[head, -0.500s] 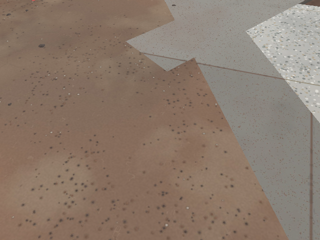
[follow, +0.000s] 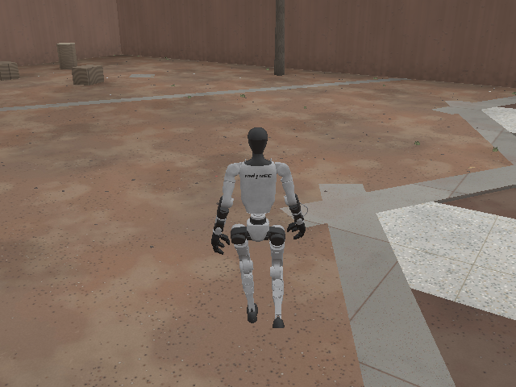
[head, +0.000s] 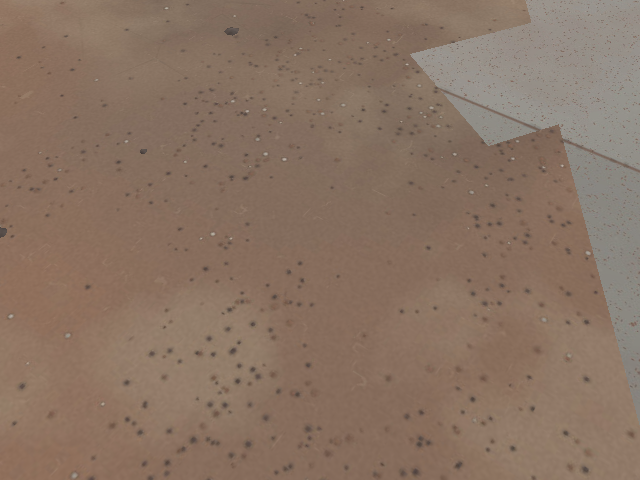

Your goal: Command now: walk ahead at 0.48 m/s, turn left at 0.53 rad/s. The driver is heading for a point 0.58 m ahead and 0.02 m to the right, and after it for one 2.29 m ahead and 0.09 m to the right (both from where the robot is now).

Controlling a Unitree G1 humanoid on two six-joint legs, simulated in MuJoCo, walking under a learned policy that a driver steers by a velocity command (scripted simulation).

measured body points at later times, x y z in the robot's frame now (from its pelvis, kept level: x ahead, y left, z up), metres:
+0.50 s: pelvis +0.30 -0.02 +0.00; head +0.34 -0.01 +0.45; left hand +0.47 +0.24 -0.09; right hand +0.29 -0.30 -0.13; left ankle +0.08 +0.03 -0.69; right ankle +0.42 -0.08 -0.72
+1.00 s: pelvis +0.51 +0.02 +0.01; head +0.55 +0.03 +0.45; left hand +0.56 +0.30 -0.13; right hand +0.68 -0.25 -0.08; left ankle +0.61 +0.10 -0.73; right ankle +0.42 -0.08 -0.71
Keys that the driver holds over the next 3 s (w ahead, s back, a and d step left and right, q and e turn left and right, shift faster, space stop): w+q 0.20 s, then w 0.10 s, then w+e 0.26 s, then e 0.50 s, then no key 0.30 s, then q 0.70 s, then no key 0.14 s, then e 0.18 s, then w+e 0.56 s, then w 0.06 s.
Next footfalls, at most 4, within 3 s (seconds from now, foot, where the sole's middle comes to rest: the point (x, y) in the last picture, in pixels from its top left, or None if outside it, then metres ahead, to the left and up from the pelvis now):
0.46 right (380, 476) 0.46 -0.07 -0.75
0.98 left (303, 384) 0.65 0.09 -0.75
1.40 right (386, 450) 0.51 -0.09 -0.75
1.80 left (284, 438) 0.53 0.12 -0.75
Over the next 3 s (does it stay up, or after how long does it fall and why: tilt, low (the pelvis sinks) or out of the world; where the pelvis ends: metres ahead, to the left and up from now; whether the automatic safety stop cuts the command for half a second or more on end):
stays up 0.66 0.04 0.02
